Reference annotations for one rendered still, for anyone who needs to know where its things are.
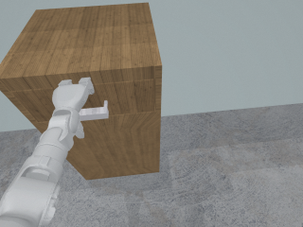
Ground cabinet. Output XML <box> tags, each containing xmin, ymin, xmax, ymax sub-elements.
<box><xmin>0</xmin><ymin>2</ymin><xmax>163</xmax><ymax>181</ymax></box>

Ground drawer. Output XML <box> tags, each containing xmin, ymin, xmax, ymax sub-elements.
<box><xmin>11</xmin><ymin>79</ymin><xmax>154</xmax><ymax>122</ymax></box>

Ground left robot hand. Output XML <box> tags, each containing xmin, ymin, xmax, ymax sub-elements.
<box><xmin>52</xmin><ymin>77</ymin><xmax>95</xmax><ymax>139</ymax></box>

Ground left robot forearm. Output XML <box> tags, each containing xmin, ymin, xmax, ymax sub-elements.
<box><xmin>0</xmin><ymin>107</ymin><xmax>80</xmax><ymax>215</ymax></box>

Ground handle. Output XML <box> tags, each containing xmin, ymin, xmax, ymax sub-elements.
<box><xmin>79</xmin><ymin>100</ymin><xmax>109</xmax><ymax>121</ymax></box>

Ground left robot upper arm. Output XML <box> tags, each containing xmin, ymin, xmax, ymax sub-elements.
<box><xmin>0</xmin><ymin>176</ymin><xmax>61</xmax><ymax>227</ymax></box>

